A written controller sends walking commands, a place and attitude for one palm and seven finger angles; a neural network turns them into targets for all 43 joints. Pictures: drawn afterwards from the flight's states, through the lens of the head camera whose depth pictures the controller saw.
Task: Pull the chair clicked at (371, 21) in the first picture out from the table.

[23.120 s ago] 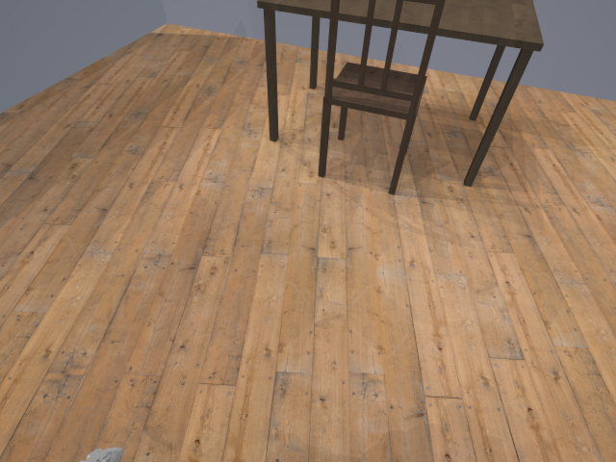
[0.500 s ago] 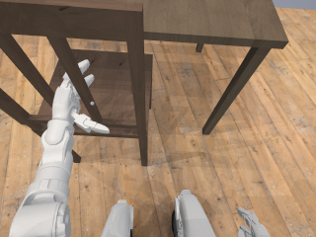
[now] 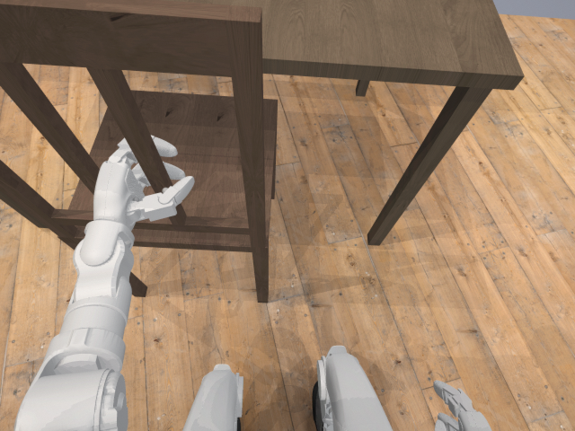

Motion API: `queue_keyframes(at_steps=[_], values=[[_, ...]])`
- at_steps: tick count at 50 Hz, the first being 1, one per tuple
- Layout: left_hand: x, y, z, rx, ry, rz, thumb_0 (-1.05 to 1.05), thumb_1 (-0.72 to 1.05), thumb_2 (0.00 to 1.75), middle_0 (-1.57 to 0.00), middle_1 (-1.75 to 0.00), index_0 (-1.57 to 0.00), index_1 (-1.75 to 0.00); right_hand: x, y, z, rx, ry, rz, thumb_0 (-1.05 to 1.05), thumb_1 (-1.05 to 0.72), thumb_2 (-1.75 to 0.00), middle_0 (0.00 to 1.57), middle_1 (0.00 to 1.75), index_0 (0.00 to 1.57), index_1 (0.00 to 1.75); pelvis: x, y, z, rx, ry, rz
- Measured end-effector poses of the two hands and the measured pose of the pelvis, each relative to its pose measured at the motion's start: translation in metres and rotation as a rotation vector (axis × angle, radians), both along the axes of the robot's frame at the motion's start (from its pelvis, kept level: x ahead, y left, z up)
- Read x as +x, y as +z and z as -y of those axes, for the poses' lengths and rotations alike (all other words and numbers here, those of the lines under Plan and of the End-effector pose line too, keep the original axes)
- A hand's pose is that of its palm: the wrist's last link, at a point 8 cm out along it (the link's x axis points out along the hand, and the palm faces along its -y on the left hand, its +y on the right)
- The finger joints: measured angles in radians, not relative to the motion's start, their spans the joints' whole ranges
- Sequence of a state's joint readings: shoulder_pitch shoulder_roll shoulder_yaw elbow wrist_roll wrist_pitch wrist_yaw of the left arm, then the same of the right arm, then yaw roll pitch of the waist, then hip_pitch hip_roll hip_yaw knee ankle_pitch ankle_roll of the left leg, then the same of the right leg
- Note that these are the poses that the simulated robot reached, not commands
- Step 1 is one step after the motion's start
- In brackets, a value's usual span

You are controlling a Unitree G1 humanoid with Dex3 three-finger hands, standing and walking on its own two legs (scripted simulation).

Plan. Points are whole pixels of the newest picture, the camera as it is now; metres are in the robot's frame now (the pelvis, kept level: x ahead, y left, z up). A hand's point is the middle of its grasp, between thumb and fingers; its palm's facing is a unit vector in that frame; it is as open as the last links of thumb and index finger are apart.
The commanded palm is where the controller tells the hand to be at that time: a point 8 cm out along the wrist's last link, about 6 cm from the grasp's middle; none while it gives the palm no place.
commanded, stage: hook a spindle and tug to test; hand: left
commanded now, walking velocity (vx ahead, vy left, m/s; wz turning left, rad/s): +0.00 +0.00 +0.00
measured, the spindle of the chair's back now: (79, 160) +0.47 +0.27 +0.05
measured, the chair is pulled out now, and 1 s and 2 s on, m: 0.00 0.02 0.14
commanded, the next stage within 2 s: step backward, pulling the chair out in 0.72 s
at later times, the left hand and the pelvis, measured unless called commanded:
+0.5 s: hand (167, 195) +0.42 +0.15 +0.04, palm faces -0.04 -1.00 -0.02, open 5.4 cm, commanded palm +0.38 +0.21 +0.04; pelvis +0.02 +0.00 +0.01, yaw -1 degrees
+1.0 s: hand (166, 200) +0.41 +0.15 +0.05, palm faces +0.05 -0.99 -0.12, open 5.4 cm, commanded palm +0.38 +0.21 +0.04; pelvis +0.03 +0.00 +0.06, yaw +0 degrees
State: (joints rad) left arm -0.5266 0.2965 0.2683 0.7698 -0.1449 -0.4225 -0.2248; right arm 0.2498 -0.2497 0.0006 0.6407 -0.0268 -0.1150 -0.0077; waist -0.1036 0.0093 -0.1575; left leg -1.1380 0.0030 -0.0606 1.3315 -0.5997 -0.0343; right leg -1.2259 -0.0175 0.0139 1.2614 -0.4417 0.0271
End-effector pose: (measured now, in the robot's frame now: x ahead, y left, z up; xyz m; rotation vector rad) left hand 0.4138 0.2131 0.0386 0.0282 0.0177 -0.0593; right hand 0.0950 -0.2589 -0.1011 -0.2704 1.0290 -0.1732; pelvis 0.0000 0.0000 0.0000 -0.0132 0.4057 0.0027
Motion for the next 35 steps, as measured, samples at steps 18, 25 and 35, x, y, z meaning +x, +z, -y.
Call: queue_keyframes(at_steps=[18, 25, 35], values=[[-0.002, 0.0, 0.003, -0.008, 0.021, -0.011, 0.01, 0.73, 0.79, -0.42, -1.41, -0.41, -1.45, 0.011, 0.005, -0.002, 0.024, -0.016, 0.009, 0.01, -0.91, -0.9, 0.2, 0.3, 0.2, 0.29, 0.01, 0.005, 0.001, 0.004, -0.011, -0.001], [-0.009, 0.001, 0.004, -0.007, 0.018, -0.025, 0.02, 0.75, 0.78, -0.38, -1.41, -0.38, -1.45, 0.024, 0.011, -0.002, 0.035, -0.025, 0.035, 0.01, -0.91, -0.9, 0.2, 0.3, 0.2, 0.29, 0.019, 0.01, 0.001, 0.005, -0.02, -0.001], [-0.024, 0.001, 0.002, 0.0, 0.002, -0.01, 0.01, 0.74, 0.79, -0.39, -1.41, -0.37, -1.45, 0.05, 0.014, -0.002, 0.034, 0.005, 0.065, 0.01, -0.91, -0.9, 0.2, 0.3, 0.2, 0.29, 0.029, 0.012, 0.003, 0.004, -0.014, -0.002]])
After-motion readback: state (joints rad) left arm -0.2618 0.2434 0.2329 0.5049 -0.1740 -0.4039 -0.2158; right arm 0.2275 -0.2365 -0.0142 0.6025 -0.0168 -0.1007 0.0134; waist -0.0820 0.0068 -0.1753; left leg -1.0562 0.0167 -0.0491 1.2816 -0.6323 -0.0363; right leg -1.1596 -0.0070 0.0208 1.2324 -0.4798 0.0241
